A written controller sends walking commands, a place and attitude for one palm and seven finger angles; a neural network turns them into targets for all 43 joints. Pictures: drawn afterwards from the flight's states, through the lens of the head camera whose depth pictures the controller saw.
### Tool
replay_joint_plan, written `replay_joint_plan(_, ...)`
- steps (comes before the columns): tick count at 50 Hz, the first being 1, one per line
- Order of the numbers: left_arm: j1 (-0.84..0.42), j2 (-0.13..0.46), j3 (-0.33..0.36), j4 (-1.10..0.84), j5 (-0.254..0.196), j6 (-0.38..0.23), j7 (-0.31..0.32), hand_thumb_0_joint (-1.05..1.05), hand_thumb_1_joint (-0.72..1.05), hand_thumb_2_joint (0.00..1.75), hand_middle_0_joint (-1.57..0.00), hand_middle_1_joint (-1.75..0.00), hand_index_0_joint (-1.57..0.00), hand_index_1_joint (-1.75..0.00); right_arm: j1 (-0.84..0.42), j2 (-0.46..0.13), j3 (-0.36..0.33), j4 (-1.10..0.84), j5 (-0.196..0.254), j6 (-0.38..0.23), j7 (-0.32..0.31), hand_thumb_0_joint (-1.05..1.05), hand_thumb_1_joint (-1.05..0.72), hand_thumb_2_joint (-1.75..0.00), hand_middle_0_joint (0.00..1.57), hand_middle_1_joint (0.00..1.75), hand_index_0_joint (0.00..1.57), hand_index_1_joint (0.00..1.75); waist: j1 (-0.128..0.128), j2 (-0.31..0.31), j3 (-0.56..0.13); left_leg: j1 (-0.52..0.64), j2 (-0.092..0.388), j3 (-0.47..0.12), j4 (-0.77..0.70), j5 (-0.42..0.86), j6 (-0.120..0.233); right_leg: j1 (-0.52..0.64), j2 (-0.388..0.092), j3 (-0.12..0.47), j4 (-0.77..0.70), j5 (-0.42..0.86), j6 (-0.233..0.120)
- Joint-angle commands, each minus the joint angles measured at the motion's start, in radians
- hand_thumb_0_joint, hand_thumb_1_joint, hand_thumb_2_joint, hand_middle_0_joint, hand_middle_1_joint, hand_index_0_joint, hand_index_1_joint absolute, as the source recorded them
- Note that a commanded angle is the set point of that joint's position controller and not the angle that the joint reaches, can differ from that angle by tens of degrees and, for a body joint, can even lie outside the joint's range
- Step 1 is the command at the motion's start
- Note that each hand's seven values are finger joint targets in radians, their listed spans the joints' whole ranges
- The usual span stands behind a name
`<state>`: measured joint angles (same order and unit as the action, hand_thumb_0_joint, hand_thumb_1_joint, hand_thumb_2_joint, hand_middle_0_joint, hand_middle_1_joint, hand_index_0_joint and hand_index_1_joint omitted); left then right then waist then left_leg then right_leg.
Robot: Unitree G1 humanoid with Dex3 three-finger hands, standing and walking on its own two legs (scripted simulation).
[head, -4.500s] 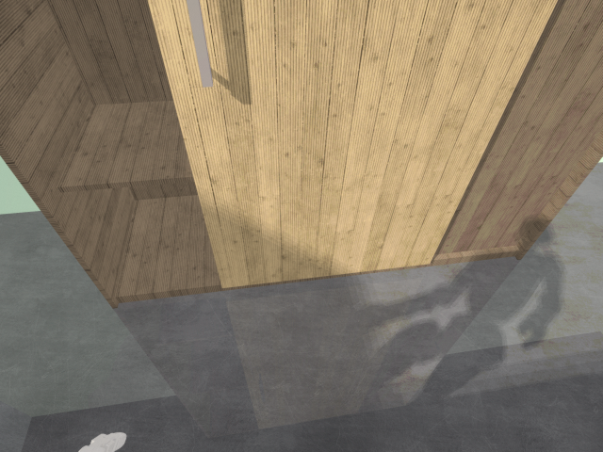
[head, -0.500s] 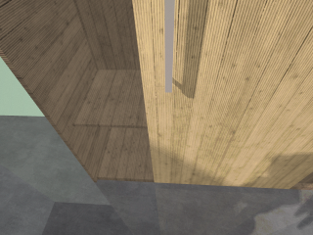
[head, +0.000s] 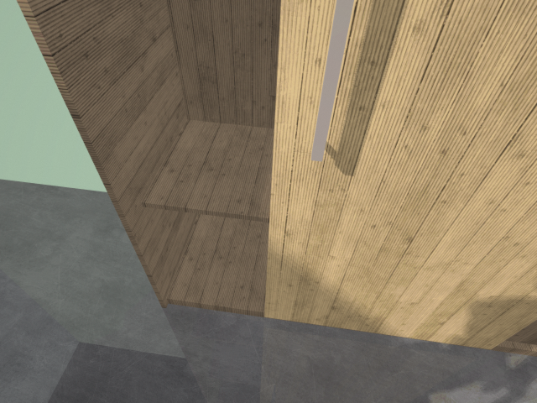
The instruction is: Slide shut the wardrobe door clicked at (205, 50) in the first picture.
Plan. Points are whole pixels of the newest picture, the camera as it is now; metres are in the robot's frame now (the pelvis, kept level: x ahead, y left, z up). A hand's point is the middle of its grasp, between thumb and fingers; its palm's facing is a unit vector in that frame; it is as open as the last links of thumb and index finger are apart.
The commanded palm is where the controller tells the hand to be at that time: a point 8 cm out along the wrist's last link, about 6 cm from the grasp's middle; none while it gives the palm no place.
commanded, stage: come to a stop and stand still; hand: right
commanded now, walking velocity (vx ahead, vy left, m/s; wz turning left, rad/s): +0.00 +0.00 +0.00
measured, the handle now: (332, 62) +0.53 -0.04 +0.27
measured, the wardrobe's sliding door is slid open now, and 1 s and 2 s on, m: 0.39 0.39 0.39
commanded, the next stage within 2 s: look again from close up in 0.20 s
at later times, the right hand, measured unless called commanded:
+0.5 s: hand out of the picture -0.02 -0.16 -0.18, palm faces +0.04 +0.99 -0.16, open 7.4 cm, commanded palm none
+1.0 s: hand out of the picture -0.03 -0.19 -0.18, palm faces +0.04 +0.99 -0.16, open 7.4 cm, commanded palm none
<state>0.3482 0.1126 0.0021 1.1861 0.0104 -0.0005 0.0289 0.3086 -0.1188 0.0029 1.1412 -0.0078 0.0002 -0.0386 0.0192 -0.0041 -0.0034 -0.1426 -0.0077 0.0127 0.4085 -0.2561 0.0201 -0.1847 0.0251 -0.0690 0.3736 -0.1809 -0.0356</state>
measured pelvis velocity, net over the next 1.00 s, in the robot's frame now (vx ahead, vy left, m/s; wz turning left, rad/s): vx -0.01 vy -0.02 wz -0.02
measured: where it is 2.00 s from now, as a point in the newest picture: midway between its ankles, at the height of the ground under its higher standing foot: outside the picture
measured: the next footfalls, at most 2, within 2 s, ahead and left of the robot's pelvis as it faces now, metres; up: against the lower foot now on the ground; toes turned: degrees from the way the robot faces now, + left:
none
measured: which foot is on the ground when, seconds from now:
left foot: down 0.00-1.00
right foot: down 0.00-1.00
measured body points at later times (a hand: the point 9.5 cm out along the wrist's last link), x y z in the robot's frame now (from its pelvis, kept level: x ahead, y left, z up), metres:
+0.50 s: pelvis +0.00 +0.00 -0.01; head -0.01 +0.00 +0.44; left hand +0.02 +0.22 -0.17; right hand -0.02 -0.21 -0.17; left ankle -0.02 +0.10 -0.74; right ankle +0.01 -0.09 -0.74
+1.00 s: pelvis -0.01 -0.02 +0.00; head -0.01 -0.04 +0.45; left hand -0.01 +0.20 -0.16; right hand -0.03 -0.24 -0.17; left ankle -0.02 +0.10 -0.74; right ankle +0.01 -0.09 -0.74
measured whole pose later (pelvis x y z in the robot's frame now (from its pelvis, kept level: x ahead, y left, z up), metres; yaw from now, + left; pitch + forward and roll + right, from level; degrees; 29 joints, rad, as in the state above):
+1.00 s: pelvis -0.01 -0.02 +0.00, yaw -1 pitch -1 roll +0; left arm 0.30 0.15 -0.02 1.11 0.01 -0.02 0.01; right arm 0.34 -0.16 0.02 1.08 -0.02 0.00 -0.03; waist 0.00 0.02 0.00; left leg -0.17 0.02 0.03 0.45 -0.27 -0.01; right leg -0.23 0.05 -0.06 0.45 -0.20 -0.07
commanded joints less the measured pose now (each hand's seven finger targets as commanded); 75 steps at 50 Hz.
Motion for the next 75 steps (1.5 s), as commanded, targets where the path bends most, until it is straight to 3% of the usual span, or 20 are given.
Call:
replay_joint_plan(1,0.051,0.080,0.008,-0.025,-0.004,-0.018,0.011,0.00,0.90,0.90,-0.20,-0.30,-0.20,-0.30,0.081,-0.081,-0.011,-0.012,0.001,-0.017,-0.010,0.00,-0.90,-0.90,0.20,0.30,0.20,0.30,-0.015,0.026,0.088,-0.100,0.107,-0.110,-0.108,0.027,0.015,0.003,-0.118,0.128,-0.073,0.001,0.009)
replay_joint_plan(13,0.036,0.089,0.006,-0.033,-0.005,-0.021,0.015,0.00,0.90,0.90,-0.20,-0.30,-0.20,-0.30,0.104,-0.072,-0.006,0.003,0.001,-0.024,-0.011,0.00,-0.90,-0.90,0.20,0.30,0.20,0.30,-0.012,0.001,0.095,-0.109,0.101,-0.111,-0.112,0.062,0.013,0.031,-0.126,0.125,-0.064,0.042,0.011)
replay_joint_plan(14,-0.080,0.120,-0.001,-0.120,-0.006,-0.039,-0.004,0.00,0.90,0.90,-0.20,-0.30,-0.20,-0.30,0.163,-0.104,-0.002,0.009,-0.024,-0.057,-0.042,0.00,-0.90,-0.90,0.20,0.30,0.20,0.30,-0.057,0.028,0.152,-0.114,0.151,-0.147,-0.094,0.418,-0.012,-0.094,-0.126,0.084,0.171,0.103,0.033)
replay_joint_plan(15,-0.070,0.103,-0.007,-0.167,-0.007,-0.031,-0.010,0.00,0.90,0.90,-0.20,-0.30,-0.20,-0.30,0.155,-0.142,-0.004,-0.013,-0.015,-0.070,-0.037,0.00,-0.90,-0.90,0.20,0.30,0.20,0.30,-0.011,0.052,0.113,-0.073,0.198,-0.155,-0.077,0.601,-0.003,-0.089,-0.094,0.074,0.149,-0.011,0.036)
replay_joint_plan(16,0.017,0.069,-0.003,-0.161,0.005,-0.034,-0.005,0.00,0.90,0.90,-0.20,-0.30,-0.20,-0.30,0.137,-0.117,0.000,-0.034,-0.007,-0.071,-0.033,0.00,-0.90,-0.90,0.20,0.30,0.20,0.30,0.018,0.065,-0.019,0.009,0.193,-0.147,-0.016,0.582,0.023,-0.059,-0.077,0.075,0.138,-0.040,0.018)
replay_joint_plan(17,0.037,0.078,-0.003,-0.154,0.005,-0.038,-0.002,0.00,0.90,0.90,-0.20,-0.30,-0.20,-0.30,0.122,-0.108,0.003,-0.046,-0.001,-0.071,-0.028,0.00,-0.90,-0.90,0.20,0.30,0.20,0.30,0.015,0.056,-0.101,0.049,0.174,-0.128,0.019,0.561,0.041,-0.026,-0.082,0.088,0.127,0.021,0.012)
replay_joint_plan(18,0.032,0.092,0.000,-0.147,0.002,-0.035,0.001,0.00,0.90,0.90,-0.20,-0.30,-0.20,-0.30,0.106,-0.102,0.004,-0.054,0.003,-0.065,-0.024,0.00,-0.90,-0.90,0.20,0.30,0.20,0.30,0.015,0.039,-0.091,0.018,0.152,-0.116,0.018,0.423,0.046,-0.010,-0.097,0.099,0.114,0.047,0.008)
replay_joint_plan(19,0.020,0.099,0.001,-0.147,0.002,-0.030,0.001,0.00,0.90,0.90,-0.20,-0.30,-0.20,-0.30,0.094,-0.101,0.003,-0.062,0.001,-0.057,-0.021,0.00,-0.90,-0.90,0.20,0.30,0.20,0.30,0.006,0.006,-0.025,-0.037,0.137,-0.110,0.003,0.271,0.047,-0.028,-0.103,0.110,0.095,0.045,0.006)
replay_joint_plan(20,0.007,0.103,-0.001,-0.151,0.004,-0.026,-0.002,0.00,0.90,0.90,-0.20,-0.30,-0.20,-0.30,0.089,-0.100,0.005,-0.066,-0.003,-0.049,-0.019,0.00,-0.90,-0.90,0.20,0.30,0.20,0.30,-0.002,0.019,0.049,-0.083,0.118,-0.102,-0.016,0.162,0.045,-0.059,-0.108,0.119,0.086,0.036,0.001)
replay_joint_plan(22,0.002,0.116,0.000,-0.159,0.005,-0.023,-0.005,0.00,0.90,0.90,-0.20,-0.30,-0.20,-0.30,0.092,-0.100,0.006,-0.071,-0.005,-0.042,-0.016,0.00,-0.90,-0.90,0.20,0.30,0.20,0.30,-0.004,0.001,0.106,-0.133,0.105,-0.101,-0.028,0.039,0.044,-0.079,-0.109,0.131,0.062,0.010,-0.003)
replay_joint_plan(25,0.000,0.129,0.000,-0.163,0.005,-0.024,-0.006,0.00,0.90,0.90,-0.20,-0.30,-0.20,-0.30,0.092,-0.108,0.004,-0.080,-0.008,-0.037,-0.012,0.00,-0.90,-0.90,0.20,0.30,0.20,0.30,-0.010,0.011,0.104,-0.125,0.094,-0.091,-0.027,-0.009,0.039,-0.091,-0.113,0.148,0.036,-0.021,-0.010)
replay_joint_plan(33,-0.018,0.154,-0.001,-0.156,0.004,-0.034,-0.004,0.00,0.90,0.90,-0.20,-0.30,-0.20,-0.30,0.086,-0.127,0.001,-0.102,-0.005,-0.028,-0.007,0.00,-0.90,-0.90,0.20,0.30,0.20,0.30,-0.020,-0.006,0.056,-0.074,0.094,-0.080,-0.006,0.061,0.028,-0.068,-0.123,0.162,0.004,0.042,-0.016)
replay_joint_plan(35,-0.019,0.156,0.000,-0.151,0.003,-0.033,-0.004,0.00,0.90,0.90,-0.20,-0.30,-0.20,-0.30,0.082,-0.128,0.000,-0.102,-0.007,-0.025,-0.006,0.00,-0.90,-0.90,0.20,0.30,0.20,0.30,-0.023,0.021,0.078,-0.075,0.092,-0.073,-0.014,0.030,0.024,-0.086,-0.127,0.169,-0.017,-0.004,-0.019)
replay_joint_plan(37,-0.026,0.162,0.000,-0.148,0.003,-0.032,-0.006,0.00,0.90,0.90,-0.20,-0.30,-0.20,-0.30,0.081,-0.130,0.001,-0.102,-0.007,-0.022,-0.005,0.00,-0.90,-0.90,0.20,0.30,0.20,0.30,-0.023,0.004,0.096,-0.086,0.093,-0.077,-0.019,0.017,0.022,-0.097,-0.126,0.176,-0.040,-0.052,-0.017)
replay_joint_plan(45,-0.012,0.160,0.001,-0.126,0.001,-0.032,-0.006,0.00,0.90,0.90,-0.20,-0.30,-0.20,-0.30,0.098,-0.127,-0.001,-0.094,-0.009,-0.019,-0.004,0.00,-0.90,-0.90,0.20,0.30,0.20,0.30,-0.026,0.008,0.075,-0.055,0.094,-0.056,-0.022,0.027,0.014,-0.097,-0.135,0.193,-0.073,-0.100,-0.022)
replay_joint_plan(49,-0.006,0.156,0.000,-0.114,0.000,-0.035,-0.004,0.00,0.90,0.90,-0.20,-0.30,-0.20,-0.30,0.107,-0.115,0.001,-0.081,-0.008,-0.019,-0.004,0.00,-0.90,-0.90,0.20,0.30,0.20,0.30,-0.024,-0.018,0.066,-0.058,0.098,-0.053,-0.021,0.044,0.011,-0.079,-0.138,0.190,-0.084,-0.080,-0.021)
replay_joint_plan(55,0.002,0.143,0.000,-0.099,-0.002,-0.034,-0.003,0.00,0.90,0.90,-0.20,-0.30,-0.20,-0.30,0.126,-0.108,0.002,-0.069,-0.009,-0.021,-0.006,0.00,-0.90,-0.90,0.20,0.30,0.20,0.30,-0.025,0.019,0.070,-0.060,0.104,-0.056,-0.037,0.060,0.010,-0.062,-0.132,0.174,-0.068,-0.045,-0.023)
replay_joint_plan(61,0.007,0.136,0.000,-0.090,-0.002,-0.033,-0.001,0.00,0.90,0.90,-0.20,-0.30,-0.20,-0.30,0.137,-0.094,0.002,-0.061,-0.010,-0.018,-0.008,0.00,-0.90,-0.90,0.20,0.30,0.20,0.30,-0.023,-0.004,0.090,-0.071,0.101,-0.052,-0.033,0.047,0.008,-0.074,-0.134,0.183,-0.088,-0.078,-0.021)
replay_joint_plan(65,0.012,0.130,0.001,-0.086,-0.003,-0.034,0.000,0.00,0.90,0.90,-0.20,-0.30,-0.20,-0.30,0.146,-0.090,0.001,-0.056,-0.010,-0.020,-0.008,0.00,-0.90,-0.90,0.20,0.30,0.20,0.30,-0.026,0.022,0.080,-0.061,0.104,-0.052,-0.039,0.062,0.007,-0.063,-0.135,0.178,-0.081,-0.053,-0.024)
replay_joint_plan(75,0.016,0.121,0.000,-0.079,-0.003,-0.035,0.001,0.00,0.90,0.90,-0.20,-0.30,-0.20,-0.30,0.149,-0.085,0.000,-0.055,-0.009,-0.022,-0.009,0.00,-0.90,-0.90,0.20,0.30,0.20,0.30,-0.024,0.018,0.075,-0.062,0.106,-0.057,-0.043,0.080,0.008,-0.042,-0.131,0.165,-0.071,-0.007,-0.021)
